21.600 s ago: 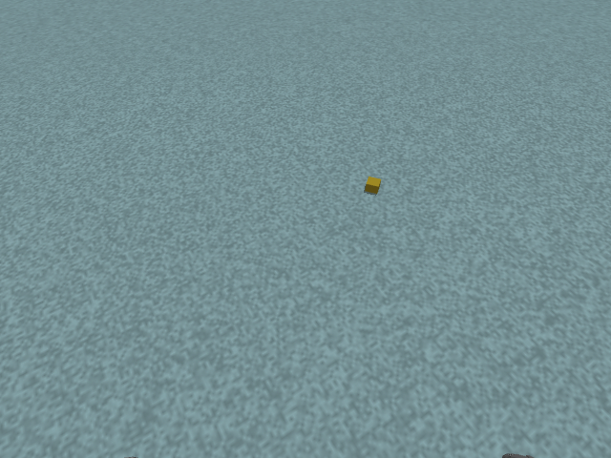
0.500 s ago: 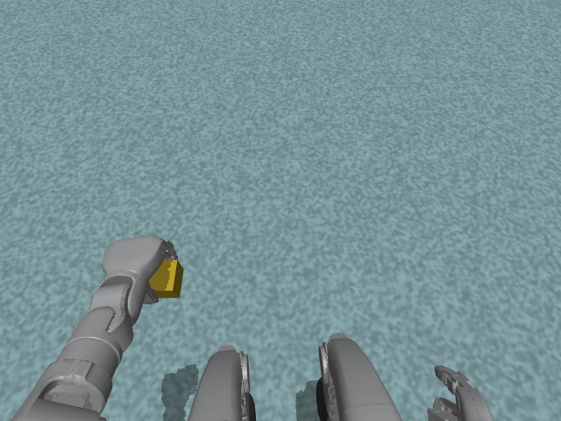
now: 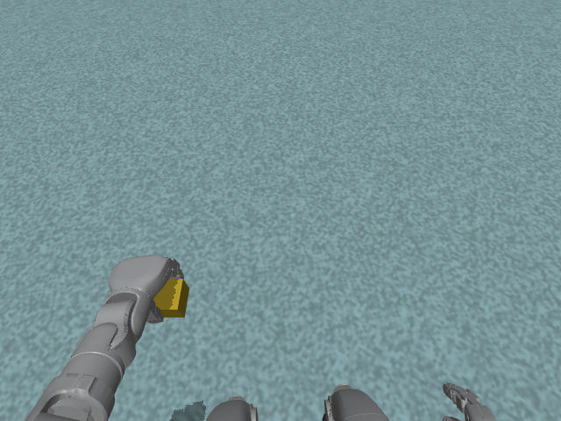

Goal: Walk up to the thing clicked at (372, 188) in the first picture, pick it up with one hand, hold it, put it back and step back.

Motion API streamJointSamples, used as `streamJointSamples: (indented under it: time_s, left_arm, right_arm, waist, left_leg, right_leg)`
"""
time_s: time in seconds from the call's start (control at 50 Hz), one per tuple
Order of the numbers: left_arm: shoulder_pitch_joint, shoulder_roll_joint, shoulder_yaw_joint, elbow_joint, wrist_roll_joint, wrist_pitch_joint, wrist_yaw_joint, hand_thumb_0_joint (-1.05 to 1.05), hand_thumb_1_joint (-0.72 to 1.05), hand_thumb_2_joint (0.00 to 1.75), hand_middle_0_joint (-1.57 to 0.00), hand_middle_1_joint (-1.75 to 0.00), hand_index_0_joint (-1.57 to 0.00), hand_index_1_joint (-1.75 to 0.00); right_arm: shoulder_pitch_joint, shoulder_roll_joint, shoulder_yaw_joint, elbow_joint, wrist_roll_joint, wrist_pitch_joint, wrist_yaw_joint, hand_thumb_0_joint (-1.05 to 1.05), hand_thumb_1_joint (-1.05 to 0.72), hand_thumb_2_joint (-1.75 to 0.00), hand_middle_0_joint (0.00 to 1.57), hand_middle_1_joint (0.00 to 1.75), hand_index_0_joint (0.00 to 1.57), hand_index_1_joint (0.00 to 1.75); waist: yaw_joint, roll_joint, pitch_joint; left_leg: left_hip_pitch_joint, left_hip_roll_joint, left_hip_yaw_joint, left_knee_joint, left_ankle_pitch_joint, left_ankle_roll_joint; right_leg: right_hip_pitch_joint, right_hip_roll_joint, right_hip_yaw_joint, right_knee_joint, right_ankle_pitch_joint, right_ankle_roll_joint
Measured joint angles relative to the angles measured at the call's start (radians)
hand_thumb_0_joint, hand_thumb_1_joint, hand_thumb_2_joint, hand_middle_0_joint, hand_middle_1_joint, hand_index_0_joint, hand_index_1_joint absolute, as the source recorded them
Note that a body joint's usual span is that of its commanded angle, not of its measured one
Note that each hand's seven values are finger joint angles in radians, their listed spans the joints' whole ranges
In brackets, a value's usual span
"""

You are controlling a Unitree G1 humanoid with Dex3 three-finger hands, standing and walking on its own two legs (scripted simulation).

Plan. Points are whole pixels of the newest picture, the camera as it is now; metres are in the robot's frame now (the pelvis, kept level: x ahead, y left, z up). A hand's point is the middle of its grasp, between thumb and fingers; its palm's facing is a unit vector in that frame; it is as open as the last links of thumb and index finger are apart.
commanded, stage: lift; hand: left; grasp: from above
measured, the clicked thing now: (167, 298) +0.33 +0.21 -0.11
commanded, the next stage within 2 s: hold in 0.06 s
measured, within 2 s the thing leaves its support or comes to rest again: neither
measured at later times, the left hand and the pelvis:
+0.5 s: hand (143, 281) +0.33 +0.22 -0.03, palm faces -0.45 -0.04 -0.89, open 8.0 cm; pelvis +0.02 +0.00 +0.03, yaw -1 degrees
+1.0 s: hand (144, 281) +0.31 +0.21 +0.00, palm faces -0.45 -0.04 -0.89, open 8.0 cm; pelvis +0.02 -0.01 +0.04, yaw -1 degrees
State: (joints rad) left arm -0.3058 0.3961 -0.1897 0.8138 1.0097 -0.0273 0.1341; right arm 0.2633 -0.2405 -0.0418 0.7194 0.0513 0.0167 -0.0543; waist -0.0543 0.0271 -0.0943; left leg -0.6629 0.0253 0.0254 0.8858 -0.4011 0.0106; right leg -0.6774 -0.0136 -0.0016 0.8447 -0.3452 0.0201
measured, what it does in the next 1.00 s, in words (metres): stands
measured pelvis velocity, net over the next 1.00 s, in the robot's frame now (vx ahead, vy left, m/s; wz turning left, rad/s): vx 0.02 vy -0.01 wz -0.01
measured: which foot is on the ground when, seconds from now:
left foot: down 0.00-1.00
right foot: down 0.00-1.00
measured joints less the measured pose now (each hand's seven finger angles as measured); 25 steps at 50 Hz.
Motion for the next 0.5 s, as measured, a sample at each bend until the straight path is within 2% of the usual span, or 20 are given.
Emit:
streamJointSamples:
  time_s: [0.18, 0.5]
  left_arm:
    - [0.013, 0.005, -0.005, -0.02, 0.003, -0.013, -0.018, 0.07, 0.33, 0.2, -1.22, -0.14, -0.93, -0.18]
    - [0.033, 0.013, -0.005, -0.084, -0.001, -0.024, -0.101, 0.08, 0.34, 0.18, -1.21, -0.15, -0.93, -0.16]
  right_arm:
    - [-0.013, -0.004, -0.003, -0.002, 0.004, 0.006, 0.003, 0.01, -0.91, -0.9, 0.2, 0.3, 0.2, 0.3]
    - [-0.02, -0.01, -0.002, -0.024, 0.011, 0.029, 0.004, 0.01, -0.91, -0.9, 0.2, 0.3, 0.2, 0.3]
  waist:
    - [0.012, 0.004, 0.012]
    - [0.028, 0.013, 0.026]
  left_leg:
    - [0.102, -0.003, 0.009, -0.096, 0.027, 0.001]
    - [0.221, -0.005, 0.021, -0.2, 0.056, 0.0]
  right_leg:
    - [0.098, -0.002, 0.007, -0.091, 0.026, 0.002]
    - [0.207, -0.001, 0.018, -0.184, 0.053, 0.002]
